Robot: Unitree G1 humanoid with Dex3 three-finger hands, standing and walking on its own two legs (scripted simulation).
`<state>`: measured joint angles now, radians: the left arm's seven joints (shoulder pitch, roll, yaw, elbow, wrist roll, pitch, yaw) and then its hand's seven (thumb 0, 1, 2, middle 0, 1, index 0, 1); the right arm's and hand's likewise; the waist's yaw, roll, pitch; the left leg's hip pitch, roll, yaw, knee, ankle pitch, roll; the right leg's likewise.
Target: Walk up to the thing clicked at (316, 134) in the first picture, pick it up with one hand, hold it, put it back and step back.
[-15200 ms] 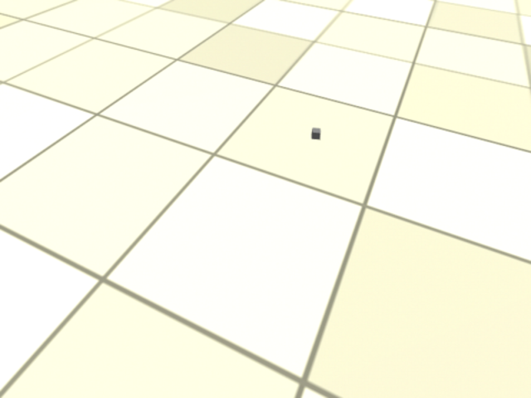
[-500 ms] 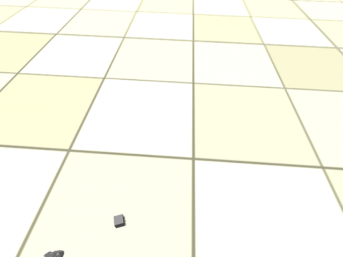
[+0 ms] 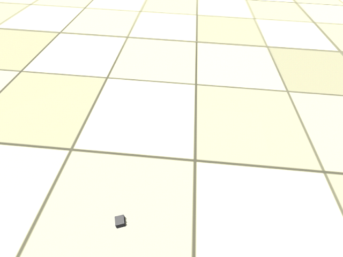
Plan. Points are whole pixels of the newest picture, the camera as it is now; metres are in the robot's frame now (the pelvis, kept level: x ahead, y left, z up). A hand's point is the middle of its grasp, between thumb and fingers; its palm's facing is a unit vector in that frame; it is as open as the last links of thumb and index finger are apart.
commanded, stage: walk up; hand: left
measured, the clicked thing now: (120, 221) +0.45 +0.27 -0.76
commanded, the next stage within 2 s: stand in 0.28 s
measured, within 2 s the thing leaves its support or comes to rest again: neither
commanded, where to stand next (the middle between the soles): +0.05 +0.00 m, yaw +0 degrees
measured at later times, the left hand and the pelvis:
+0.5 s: hand out of the picture +0.09 +0.25 -0.16, palm faces -0.02 -0.94 -0.34, open 7.4 cm; pelvis +0.01 +0.00 +0.00, yaw +0 degrees
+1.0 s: hand out of the picture +0.07 +0.25 -0.16, palm faces -0.03 -0.94 -0.35, open 7.4 cm; pelvis +0.01 -0.01 +0.00, yaw +0 degrees
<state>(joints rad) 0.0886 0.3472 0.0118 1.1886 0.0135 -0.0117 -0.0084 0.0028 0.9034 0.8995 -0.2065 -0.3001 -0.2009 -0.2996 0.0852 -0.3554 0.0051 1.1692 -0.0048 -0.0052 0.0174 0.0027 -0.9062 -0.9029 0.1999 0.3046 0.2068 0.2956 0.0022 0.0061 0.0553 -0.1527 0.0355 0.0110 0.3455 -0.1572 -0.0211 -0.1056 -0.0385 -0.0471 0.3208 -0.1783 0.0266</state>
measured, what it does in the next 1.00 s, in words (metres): stands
